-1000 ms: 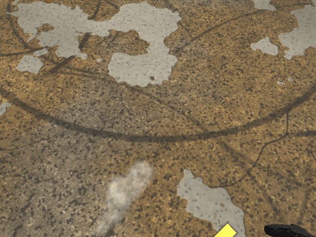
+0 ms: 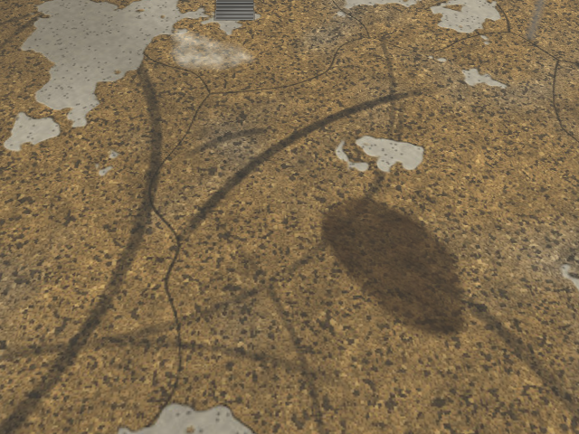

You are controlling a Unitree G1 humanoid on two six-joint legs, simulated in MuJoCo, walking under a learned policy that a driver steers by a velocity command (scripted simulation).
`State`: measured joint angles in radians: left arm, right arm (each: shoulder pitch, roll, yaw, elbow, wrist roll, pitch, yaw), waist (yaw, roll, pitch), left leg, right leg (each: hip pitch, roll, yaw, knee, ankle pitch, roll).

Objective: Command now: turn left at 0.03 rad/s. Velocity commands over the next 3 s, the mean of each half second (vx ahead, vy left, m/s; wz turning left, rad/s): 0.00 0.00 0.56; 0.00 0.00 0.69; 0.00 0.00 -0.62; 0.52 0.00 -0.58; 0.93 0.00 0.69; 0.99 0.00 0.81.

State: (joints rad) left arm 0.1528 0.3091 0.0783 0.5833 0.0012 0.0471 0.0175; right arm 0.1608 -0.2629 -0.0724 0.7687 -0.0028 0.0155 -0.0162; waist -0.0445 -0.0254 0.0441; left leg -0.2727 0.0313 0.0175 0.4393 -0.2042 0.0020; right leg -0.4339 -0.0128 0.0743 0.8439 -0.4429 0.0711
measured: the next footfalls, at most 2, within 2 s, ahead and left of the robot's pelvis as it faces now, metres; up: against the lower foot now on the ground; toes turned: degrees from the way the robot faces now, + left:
right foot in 0.06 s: +0.04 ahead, -0.15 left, +0.00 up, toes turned +4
left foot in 0.44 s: +0.01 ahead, +0.13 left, +0.00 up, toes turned +30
